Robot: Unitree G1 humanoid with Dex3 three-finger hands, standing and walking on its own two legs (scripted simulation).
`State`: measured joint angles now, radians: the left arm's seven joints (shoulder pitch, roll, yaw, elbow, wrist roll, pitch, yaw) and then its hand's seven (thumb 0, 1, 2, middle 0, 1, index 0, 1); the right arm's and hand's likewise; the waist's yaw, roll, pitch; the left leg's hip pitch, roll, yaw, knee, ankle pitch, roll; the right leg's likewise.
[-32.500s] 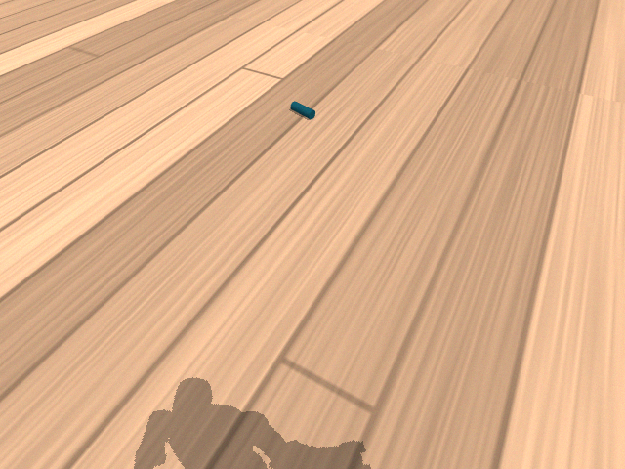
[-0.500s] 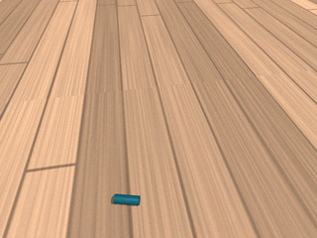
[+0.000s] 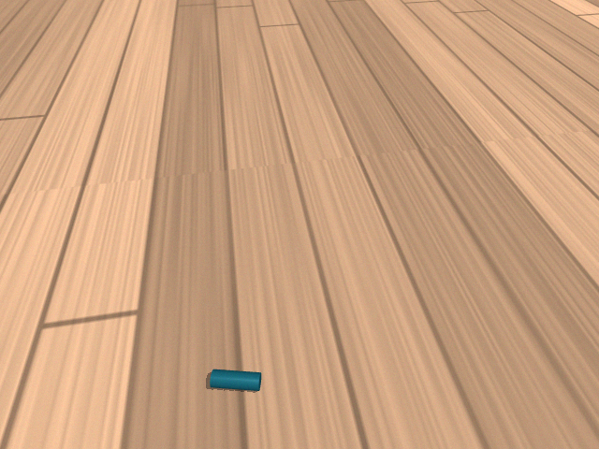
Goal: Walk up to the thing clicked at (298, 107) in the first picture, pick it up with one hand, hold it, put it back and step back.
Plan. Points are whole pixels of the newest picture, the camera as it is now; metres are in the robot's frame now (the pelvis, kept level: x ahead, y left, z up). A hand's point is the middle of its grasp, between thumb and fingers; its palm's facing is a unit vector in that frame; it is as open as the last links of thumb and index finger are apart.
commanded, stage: stand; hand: left
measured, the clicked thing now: (236, 379) +0.46 +0.23 -0.76
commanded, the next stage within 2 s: rise first in 1.34 s
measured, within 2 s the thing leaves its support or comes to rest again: neither
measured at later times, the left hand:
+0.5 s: hand out of the picture +0.07 +0.25 -0.16, palm faces -0.02 -0.94 -0.35, open 7.4 cm
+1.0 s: hand out of the picture +0.06 +0.26 -0.16, palm faces -0.03 -0.94 -0.34, open 7.4 cm
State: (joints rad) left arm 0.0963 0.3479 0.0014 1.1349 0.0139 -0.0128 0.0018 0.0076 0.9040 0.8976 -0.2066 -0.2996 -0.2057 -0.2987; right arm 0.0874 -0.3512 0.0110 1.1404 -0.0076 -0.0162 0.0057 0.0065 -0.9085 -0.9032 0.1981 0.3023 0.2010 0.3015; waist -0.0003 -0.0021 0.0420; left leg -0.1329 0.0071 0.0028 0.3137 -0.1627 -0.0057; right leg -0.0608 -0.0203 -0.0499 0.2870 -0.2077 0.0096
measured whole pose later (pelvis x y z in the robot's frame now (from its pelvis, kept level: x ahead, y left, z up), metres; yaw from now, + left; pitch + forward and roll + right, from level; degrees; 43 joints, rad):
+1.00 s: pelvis +0.00 +0.00 +0.00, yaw +0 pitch -2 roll +0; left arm 0.13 0.35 0.00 1.13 0.02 -0.01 0.00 0.01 0.90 0.90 -0.21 -0.30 -0.21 -0.30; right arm 0.11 -0.35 0.01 1.13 -0.01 -0.02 0.01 0.01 -0.91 -0.90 0.20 0.30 0.20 0.30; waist 0.00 0.00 0.05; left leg -0.12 0.00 0.01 0.31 -0.16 0.00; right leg -0.05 -0.02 -0.04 0.28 -0.20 0.01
